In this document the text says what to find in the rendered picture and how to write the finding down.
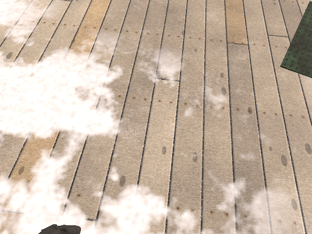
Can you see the left robot hand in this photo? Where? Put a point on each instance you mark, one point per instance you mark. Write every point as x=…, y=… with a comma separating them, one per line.
x=61, y=229

